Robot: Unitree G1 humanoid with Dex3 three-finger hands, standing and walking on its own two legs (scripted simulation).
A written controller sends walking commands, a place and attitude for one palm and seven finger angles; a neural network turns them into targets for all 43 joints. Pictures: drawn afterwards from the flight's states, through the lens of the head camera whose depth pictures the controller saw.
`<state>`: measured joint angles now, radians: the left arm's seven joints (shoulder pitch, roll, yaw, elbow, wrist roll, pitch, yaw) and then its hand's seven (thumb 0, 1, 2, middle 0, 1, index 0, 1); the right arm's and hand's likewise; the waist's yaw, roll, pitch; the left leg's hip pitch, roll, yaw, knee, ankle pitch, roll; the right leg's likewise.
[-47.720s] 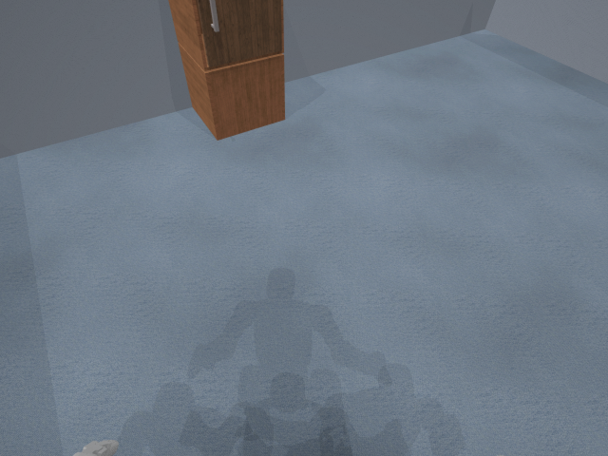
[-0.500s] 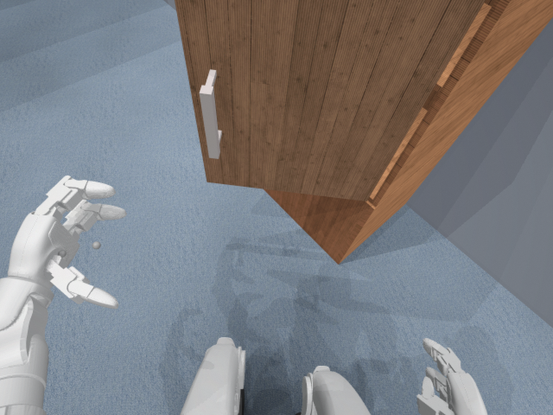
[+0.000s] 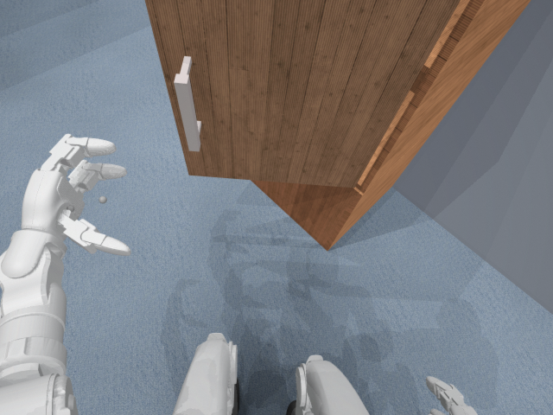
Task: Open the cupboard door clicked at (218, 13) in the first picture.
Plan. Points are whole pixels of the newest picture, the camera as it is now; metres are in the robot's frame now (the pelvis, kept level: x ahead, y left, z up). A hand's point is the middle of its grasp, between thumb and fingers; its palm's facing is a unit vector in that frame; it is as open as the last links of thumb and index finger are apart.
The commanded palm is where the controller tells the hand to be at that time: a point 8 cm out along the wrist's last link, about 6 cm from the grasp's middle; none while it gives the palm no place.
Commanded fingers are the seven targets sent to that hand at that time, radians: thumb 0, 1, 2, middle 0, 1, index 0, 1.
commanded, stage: move the hooked fingers beside the handle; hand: left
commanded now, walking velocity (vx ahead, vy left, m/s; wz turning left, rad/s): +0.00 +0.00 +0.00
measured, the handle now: (191, 108) +0.57 +0.16 +0.03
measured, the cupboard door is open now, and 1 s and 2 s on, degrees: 43 43 43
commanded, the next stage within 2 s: slide the fingers in behind the handle in 1.62 s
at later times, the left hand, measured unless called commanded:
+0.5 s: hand (131, 159) +0.47 +0.24 +0.02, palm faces +0.01 -1.00 -0.02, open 14.0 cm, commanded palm +0.46 +0.27 +0.02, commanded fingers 0.00 -0.50 0.30 -0.30 -1.20 -0.30 -1.20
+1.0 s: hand (156, 131) +0.54 +0.22 +0.01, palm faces -0.01 -1.00 -0.03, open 14.0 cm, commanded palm +0.52 +0.24 +0.01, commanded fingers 0.00 -0.50 0.30 -0.30 -1.20 -0.30 -1.20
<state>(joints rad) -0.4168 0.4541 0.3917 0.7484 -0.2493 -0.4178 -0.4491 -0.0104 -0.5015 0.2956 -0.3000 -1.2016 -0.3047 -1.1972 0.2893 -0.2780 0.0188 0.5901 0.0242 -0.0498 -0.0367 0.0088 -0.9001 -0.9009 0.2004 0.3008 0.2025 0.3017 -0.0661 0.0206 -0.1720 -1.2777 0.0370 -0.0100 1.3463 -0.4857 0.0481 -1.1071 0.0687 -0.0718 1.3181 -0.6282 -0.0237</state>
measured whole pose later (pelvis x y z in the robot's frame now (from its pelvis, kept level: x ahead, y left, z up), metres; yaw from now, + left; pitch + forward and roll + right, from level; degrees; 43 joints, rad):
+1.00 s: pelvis -0.01 +0.00 -0.04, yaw -3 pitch +32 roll -7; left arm -0.97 0.66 0.46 1.15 -0.06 -0.38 -0.33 -0.01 -0.50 0.30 -0.30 -1.20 -0.30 -1.20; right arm 0.35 -0.27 0.06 0.60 -0.02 0.08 0.00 0.00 -0.90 -0.90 0.20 0.30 0.20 0.30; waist -0.20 0.05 -0.15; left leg -1.55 0.07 -0.04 1.50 -0.51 0.05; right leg -1.37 0.10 -0.10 1.46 -0.65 -0.03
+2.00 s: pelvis -0.01 -0.01 -0.03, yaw -2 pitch +30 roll -7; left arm -0.94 0.57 0.39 1.15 -0.08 -0.42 -0.28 -0.01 -0.50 0.30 -0.30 -1.20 -0.30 -1.20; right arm 0.33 -0.26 0.05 0.62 -0.02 0.08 0.01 0.00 -0.90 -0.90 0.20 0.30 0.20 0.30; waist -0.18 0.04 -0.16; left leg -1.50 0.06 -0.04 1.47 -0.51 0.04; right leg -1.32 0.09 -0.10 1.43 -0.65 -0.03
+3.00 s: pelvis +0.00 -0.01 -0.03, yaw -1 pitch +30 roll -5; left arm -0.92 0.41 0.32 1.14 -0.05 -0.50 -0.10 -0.01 -0.50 0.30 -0.30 -1.20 -0.30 -1.20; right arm 0.32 -0.24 0.02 0.63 -0.04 0.11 0.05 0.00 -0.90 -0.90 0.20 0.30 0.20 0.30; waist -0.18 0.05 -0.17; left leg -1.47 0.05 -0.03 1.45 -0.51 0.03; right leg -1.30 0.09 -0.09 1.43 -0.66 -0.04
